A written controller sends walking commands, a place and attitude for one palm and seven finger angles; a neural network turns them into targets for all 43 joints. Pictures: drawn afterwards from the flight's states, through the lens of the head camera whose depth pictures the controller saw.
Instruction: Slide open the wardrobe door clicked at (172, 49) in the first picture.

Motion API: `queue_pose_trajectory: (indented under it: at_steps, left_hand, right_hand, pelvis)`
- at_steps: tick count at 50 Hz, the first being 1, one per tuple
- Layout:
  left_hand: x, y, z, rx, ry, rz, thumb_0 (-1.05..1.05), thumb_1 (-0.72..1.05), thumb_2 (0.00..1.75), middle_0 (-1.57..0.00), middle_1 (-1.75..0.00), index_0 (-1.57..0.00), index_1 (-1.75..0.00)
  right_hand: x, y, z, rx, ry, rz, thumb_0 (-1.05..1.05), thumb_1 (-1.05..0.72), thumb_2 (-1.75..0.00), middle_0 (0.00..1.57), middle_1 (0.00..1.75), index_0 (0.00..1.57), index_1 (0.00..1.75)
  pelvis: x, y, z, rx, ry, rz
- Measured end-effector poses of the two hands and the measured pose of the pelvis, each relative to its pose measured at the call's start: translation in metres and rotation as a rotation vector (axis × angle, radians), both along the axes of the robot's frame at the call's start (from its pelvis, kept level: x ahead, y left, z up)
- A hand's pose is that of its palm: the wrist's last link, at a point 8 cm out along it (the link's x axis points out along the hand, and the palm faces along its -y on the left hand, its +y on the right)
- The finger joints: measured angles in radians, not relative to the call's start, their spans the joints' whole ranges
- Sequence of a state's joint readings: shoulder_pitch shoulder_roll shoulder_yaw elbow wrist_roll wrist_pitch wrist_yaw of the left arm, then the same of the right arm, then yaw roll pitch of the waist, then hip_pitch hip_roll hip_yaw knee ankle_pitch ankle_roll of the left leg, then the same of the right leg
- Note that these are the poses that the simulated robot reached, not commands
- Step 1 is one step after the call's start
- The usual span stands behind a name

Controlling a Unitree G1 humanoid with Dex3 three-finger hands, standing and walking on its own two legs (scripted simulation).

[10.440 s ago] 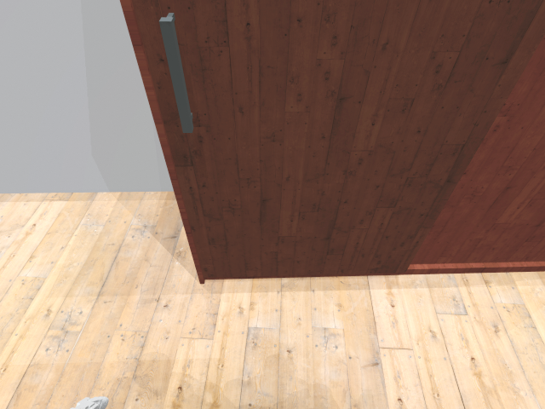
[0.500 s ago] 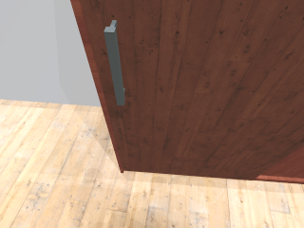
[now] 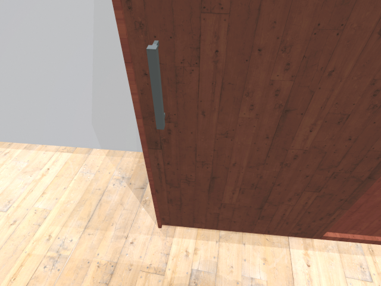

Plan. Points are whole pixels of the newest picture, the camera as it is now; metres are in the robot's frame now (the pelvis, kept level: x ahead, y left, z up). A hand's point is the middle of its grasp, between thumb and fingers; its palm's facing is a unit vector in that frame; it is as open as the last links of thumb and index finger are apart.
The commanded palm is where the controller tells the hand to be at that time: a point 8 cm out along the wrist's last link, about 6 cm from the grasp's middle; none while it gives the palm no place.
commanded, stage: come to a stop and stand still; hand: left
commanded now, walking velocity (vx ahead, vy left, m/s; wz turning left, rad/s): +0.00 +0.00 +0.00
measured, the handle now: (158, 88) +0.56 +0.12 +0.15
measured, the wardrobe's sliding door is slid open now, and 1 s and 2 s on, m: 0.00 0.00 0.00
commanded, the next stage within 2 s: look again from close up in 0.52 s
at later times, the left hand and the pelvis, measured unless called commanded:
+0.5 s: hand out of the picture -0.03 +0.14 -0.18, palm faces +0.05 -0.99 -0.13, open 7.4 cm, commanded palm none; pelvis -0.01 -0.01 +0.00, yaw +1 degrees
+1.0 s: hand out of the picture -0.01 +0.14 -0.17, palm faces +0.04 -0.99 -0.16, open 7.4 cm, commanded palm none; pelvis +0.00 -0.01 +0.00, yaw +0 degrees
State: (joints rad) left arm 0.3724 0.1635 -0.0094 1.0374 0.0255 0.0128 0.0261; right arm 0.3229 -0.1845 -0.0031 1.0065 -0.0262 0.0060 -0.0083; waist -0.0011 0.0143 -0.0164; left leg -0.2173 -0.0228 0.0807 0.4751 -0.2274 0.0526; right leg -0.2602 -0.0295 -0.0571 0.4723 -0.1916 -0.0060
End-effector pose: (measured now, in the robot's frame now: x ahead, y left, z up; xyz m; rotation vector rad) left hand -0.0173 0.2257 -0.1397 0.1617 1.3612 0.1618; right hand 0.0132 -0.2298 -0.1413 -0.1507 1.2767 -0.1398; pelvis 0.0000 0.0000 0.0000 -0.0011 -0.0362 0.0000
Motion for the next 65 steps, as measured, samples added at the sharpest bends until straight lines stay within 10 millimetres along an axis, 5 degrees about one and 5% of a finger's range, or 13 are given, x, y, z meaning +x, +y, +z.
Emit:
queue_pose_trajectory:
  at_steps: [7,15,28,41,65]
  left_hand:
    - [-0.038,-0.015,-0.004,-0.033,0.087,0.034,0.00,0.90,0.90,-0.20,-0.30,-0.20,-0.30]
    - [-0.040,-0.031,-0.009,-0.068,0.091,0.043,0.00,0.90,0.90,-0.20,-0.30,-0.20,-0.30]
    - [-0.011,-0.036,-0.010,-0.073,0.026,0.027,0.01,0.91,0.90,-0.20,-0.30,-0.20,-0.30]
    - [-0.001,-0.030,-0.005,-0.051,0.016,0.027,0.00,0.91,0.90,-0.20,-0.30,-0.20,-0.30]
    - [0.007,-0.034,-0.003,-0.050,0.019,0.021,0.00,0.91,0.90,-0.20,-0.30,-0.20,-0.30]
  right_hand:
    - [-0.049,0.004,-0.002,0.009,0.129,-0.022,0.01,-0.91,-0.90,0.20,0.30,0.20,0.30]
    - [-0.073,0.015,-0.004,0.034,0.193,-0.040,0.01,-0.91,-0.90,0.20,0.30,0.20,0.30]
    - [-0.045,0.027,-0.006,0.060,0.122,-0.038,0.01,-0.91,-0.90,0.20,0.30,0.20,0.30]
    - [-0.020,0.015,-0.004,0.039,0.087,-0.021,0.01,-0.91,-0.90,0.20,0.30,0.20,0.30]
    - [-0.025,0.011,-0.002,0.046,0.124,-0.024,0.01,-0.91,-0.90,0.20,0.30,0.20,0.30]
  pelvis:
    - [-0.006,-0.003,0.000,0.000,0.004,0.009]
    - [-0.009,-0.005,-0.001,0.001,0.007,0.014]
    - [-0.005,-0.006,0.000,0.002,0.010,0.012]
    - [0.002,-0.008,0.002,0.004,0.004,0.009]
    - [0.007,-0.014,0.004,0.004,0.003,0.008]
